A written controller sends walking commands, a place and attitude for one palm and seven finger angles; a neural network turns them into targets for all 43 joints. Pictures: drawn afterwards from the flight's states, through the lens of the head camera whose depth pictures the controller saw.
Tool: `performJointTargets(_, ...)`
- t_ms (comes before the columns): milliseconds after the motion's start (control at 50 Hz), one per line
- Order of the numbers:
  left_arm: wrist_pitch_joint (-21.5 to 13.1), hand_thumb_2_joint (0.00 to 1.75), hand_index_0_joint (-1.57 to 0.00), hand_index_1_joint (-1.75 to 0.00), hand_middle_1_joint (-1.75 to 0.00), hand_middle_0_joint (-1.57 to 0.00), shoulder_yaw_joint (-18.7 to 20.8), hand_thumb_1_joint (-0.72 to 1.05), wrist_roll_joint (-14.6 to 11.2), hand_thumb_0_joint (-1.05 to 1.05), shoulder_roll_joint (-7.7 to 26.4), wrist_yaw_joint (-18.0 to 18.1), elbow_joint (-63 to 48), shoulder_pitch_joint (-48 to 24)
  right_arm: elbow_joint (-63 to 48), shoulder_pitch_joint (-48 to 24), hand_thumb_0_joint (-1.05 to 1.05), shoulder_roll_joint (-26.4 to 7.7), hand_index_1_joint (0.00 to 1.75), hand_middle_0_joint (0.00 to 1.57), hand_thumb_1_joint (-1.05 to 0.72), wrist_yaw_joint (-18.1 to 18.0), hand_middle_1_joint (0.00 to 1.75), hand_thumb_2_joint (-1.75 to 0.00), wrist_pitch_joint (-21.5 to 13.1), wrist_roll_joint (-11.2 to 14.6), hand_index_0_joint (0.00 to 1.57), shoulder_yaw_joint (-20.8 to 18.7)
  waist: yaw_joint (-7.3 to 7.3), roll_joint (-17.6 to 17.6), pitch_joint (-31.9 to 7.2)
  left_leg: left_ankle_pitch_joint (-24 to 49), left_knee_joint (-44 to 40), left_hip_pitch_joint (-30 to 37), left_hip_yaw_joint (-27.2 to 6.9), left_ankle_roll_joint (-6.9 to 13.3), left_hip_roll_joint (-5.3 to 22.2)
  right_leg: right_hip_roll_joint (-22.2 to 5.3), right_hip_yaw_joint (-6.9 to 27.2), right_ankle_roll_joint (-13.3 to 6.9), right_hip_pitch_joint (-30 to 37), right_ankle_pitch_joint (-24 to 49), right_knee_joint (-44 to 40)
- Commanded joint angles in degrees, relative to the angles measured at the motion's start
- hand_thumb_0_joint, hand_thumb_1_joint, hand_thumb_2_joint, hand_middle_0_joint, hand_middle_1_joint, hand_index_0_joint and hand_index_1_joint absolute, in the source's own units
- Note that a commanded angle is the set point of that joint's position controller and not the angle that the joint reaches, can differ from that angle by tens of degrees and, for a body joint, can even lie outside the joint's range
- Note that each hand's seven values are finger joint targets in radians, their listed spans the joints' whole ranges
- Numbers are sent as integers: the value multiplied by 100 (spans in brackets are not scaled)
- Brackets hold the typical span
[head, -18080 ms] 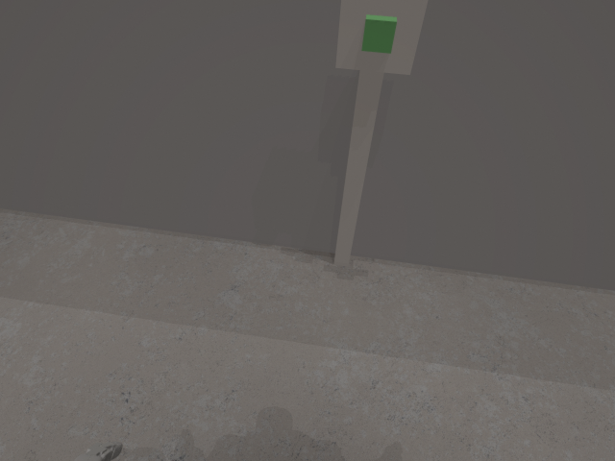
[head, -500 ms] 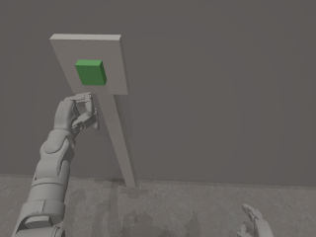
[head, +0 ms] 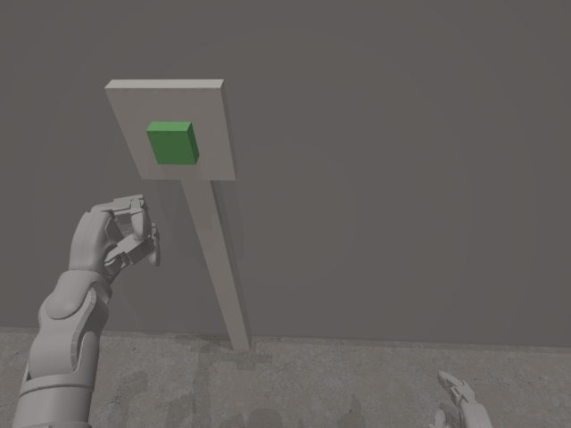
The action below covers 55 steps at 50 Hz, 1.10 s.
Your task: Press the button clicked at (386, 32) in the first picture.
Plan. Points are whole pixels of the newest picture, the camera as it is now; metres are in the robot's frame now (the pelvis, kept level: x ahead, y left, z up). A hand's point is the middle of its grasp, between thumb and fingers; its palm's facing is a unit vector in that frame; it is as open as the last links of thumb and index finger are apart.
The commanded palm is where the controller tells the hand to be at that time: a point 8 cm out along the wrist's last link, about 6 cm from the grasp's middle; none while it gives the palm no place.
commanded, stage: draw the hand back to the body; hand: left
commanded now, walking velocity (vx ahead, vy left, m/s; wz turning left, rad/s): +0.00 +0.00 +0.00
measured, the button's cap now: (174, 142) +0.51 +0.23 +0.16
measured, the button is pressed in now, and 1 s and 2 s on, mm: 0 0 0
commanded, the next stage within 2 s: step back with the hand held close in 1.04 s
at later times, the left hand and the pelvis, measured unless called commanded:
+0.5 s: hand (93, 282) +0.23 +0.23 +0.16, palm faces +0.35 -0.89 -0.30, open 3.1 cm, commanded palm +0.18 +0.28 +0.17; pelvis +0.01 +0.01 +0.01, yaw +0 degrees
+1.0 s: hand (51, 312) +0.19 +0.25 +0.17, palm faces +0.41 -0.84 -0.36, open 3.1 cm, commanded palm +0.14 +0.29 +0.18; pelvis +0.01 +0.02 +0.01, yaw +0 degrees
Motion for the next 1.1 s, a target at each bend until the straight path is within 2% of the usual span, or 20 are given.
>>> performJointTargets(0, -217, 90, -130, -150, -150, -130, 457, 90, -155, 0, 1142, -27, -1629, -1317, -1033, -912, 0, -584, 30, 20, -90, -36, 30, -90, -463, 20, 20, -182, 103, -62, -980, 809, -448, 809, -228, 186, -83, -50, 155, 137, 4, 1265, -655)
performJointTargets(40, -116, 90, -130, -150, -150, -130, 502, 90, -174, 0, 1137, -39, -1883, -1078, -1072, -971, 0, -571, 30, 20, -90, -32, 30, -90, -482, 14, 20, -165, 132, -186, -963, 844, -508, 823, -240, 180, -83, -59, 130, 141, 70, 1306, -670)
performJointTargets(60, -557, 90, -130, -150, -150, -130, 421, 90, 535, 0, 1532, 701, -2528, -1044, -994, -1144, 0, -502, 30, 20, -90, -42, 30, -90, -513, -165, 20, -199, 165, -108, -354, 740, -658, 782, -137, 183, -89, -161, 357, 140, -169, 1103, -1140)
performJointTargets(80, -646, 90, -130, -150, -150, -130, 305, 90, 619, 0, 1152, 1039, -2139, -404, -861, -1079, 0, -485, 30, 20, -90, -31, 30, -90, -494, -218, 20, -178, 112, -233, -141, 607, -732, 769, -165, 167, -64, -184, 302, 140, -121, 916, -1181)
performJointTargets(100, -726, 90, -130, -150, -150, -130, 210, 90, 716, 0, 1111, 1227, -2204, -165, -812, -1090, 0, -506, 30, 20, -90, -9, 30, -90, -444, -242, 20, -201, 150, -551, -126, 582, -802, 790, -167, 181, -32, -161, 315, 154, -25, 825, -1307)
performJointTargets(180, -973, 90, -130, -150, -150, -130, 152, 90, 984, 0, 1068, 1622, -2878, 97, -796, -1092, 0, -423, 30, 20, -90, 31, 30, -90, -296, -284, 20, -184, 103, 100, -552, 869, -1004, 1314, -102, 163, -16, -167, 305, 120, 434, 1111, -1304)
performJointTargets(240, -1070, 90, -130, -150, -150, -130, 121, 90, 1075, 0, 1047, 1757, -3119, 244, -772, -1166, 0, -411, 30, 20, -90, 32, 30, -90, -236, -325, 20, -186, 84, 65, -435, 828, -1135, 1442, -108, 159, -3, -153, 306, 119, 513, 1000, -1482)
performJointTargets(260, -1092, 90, -130, -150, -150, -130, 41, 90, 1108, 0, 961, 1783, -3175, 331, -768, -1198, 0, -400, 30, 20, -90, 31, 30, -90, -228, -333, 20, -182, 86, 191, -358, 826, -1179, 1498, -121, 148, 4, -143, 290, 107, 500, 966, -1504)
performJointTargets(300, -1132, 90, -130, -150, -150, -130, 114, 90, 1137, 0, 1019, 1828, -3314, 569, -751, -1234, 0, -422, 30, 20, -90, 35, 30, -90, -224, -360, 20, -205, 121, -54, -350, 896, -1225, 1548, -151, 158, 8, -112, 277, 106, 580, 987, -1585)
performJointTargets(360, -1175, 90, -130, -150, -150, -130, 121, 90, 1175, 0, 917, 1863, -3546, 1082, -762, -1214, 0, -381, 30, 20, -90, 65, 30, -90, -195, -384, 20, -206, 155, 183, -390, 1162, -1264, 1626, -157, 123, 12, -126, 238, 82, 753, 1257, -1487)
performJointTargets(400, -1181, 90, -130, -150, -150, -130, 269, 90, 1180, 0, 996, 1861, -3633, 1547, -778, -1228, 0, -408, 30, 20, -90, 91, 30, -90, -181, -411, 20, -243, 214, -172, -381, 1352, -1246, 1586, -166, 134, 26, -97, 223, 88, 836, 1428, -1492)
performJointTargets(500, -1165, 90, -130, -150, -150, -130, 453, 90, 1174, 0, 998, 1834, -3918, 2287, -826, -1237, 0, -371, 30, 20, -90, 149, 30, -90, -87, -421, 20, -277, 247, -151, -83, 1500, -1201, 1425, -121, 116, 45, -113, 229, 105, 807, 1575, -1508)
performJointTargets(660, -1247, 90, -130, -150, -150, -130, 650, 90, 1196, 0, 1045, 1876, -4609, 3014, -914, -1157, 0, -335, 30, 20, -90, 157, 30, -90, -141, -411, 20, -302, 277, 127, -153, 1590, -1125, 1429, -154, 82, 70, -126, 218, 94, 809, 1591, -1401)
performJointTargets(700, -1225, 90, -130, -150, -150, -130, 710, 90, 1192, 0, 1067, 1872, -4599, 3273, -923, -1164, 0, -344, 30, 20, -90, 150, 30, -90, -169, -414, 20, -314, 298, -35, -24, 1581, -1099, 1383, -144, 95, 78, -99, 237, 98, 734, 1598, -1467)
performJointTargets(800, -1223, 90, -130, -150, -150, -130, 629, 90, 1208, 0, 978, 1889, -4632, 3209, -902, -1113, 0, -357, 30, 20, -90, 114, 30, -90, -203, -415, 20, -326, 233, -122, 182, 1294, -1128, 1357, -169, 95, 93, -96, 235, 108, 549, 1294, -1534)
performJointTargets(840, -1233, 90, -130, -150, -150, -130, 589, 90, 1227, 0, 962, 1911, -4654, 3062, -889, -1098, 0, -348, 30, 20, -90, 88, 30, -90, -206, -413, 20, -319, 214, 57, 200, 1162, -1166, 1361, -186, 95, 86, -119, 232, 100, 539, 1148, -1507)
performJointTargets(900, -1241, 90, -130, -150, -150, -130, 682, 90, 1227, 0, 1045, 1937, -4663, 3111, -877, -1109, 0, -351, 30, 20, -90, 75, 30, -90, -235, -429, 20, -325, 263, -86, 42, 1239, -1135, 1399, -188, 110, 79, -110, 249, 93, 633, 1233, -1509)
performJointTargets(920, -1250, 90, -130, -150, -150, -130, 634, 90, 1228, 0, 994, 1936, -4704, 3111, -873, -1102, 0, -340, 30, 20, -90, 79, 30, -90, -238, -427, 20, -313, 258, 158, -22, 1263, -1137, 1418, -183, 96, 75, -141, 258, 86, 686, 1265, -1468)
performJointTargets(960, -1240, 90, -130, -150, -150, -130, 666, 90, 1221, 0, 995, 1941, -4668, 3188, -874, -1109, 0, -329, 30, 20, -90, 83, 30, -90, -239, -431, 20, -307, 286, 11, -23, 1352, -1138, 1380, -198, 89, 71, -127, 232, 87, 730, 1358, -1431)
performJointTargets(1080, -1240, 90, -130, -150, -150, -130, 703, 90, 1225, 0, 1029, 1939, -4723, 3166, -887, -1117, 0, -319, 30, 20, -90, 113, 30, -90, -245, -425, 20, -290, 301, 206, 95, 1253, -1197, 1294, -240, 36, 93, -113, 209, 68, 725, 1221, -1432)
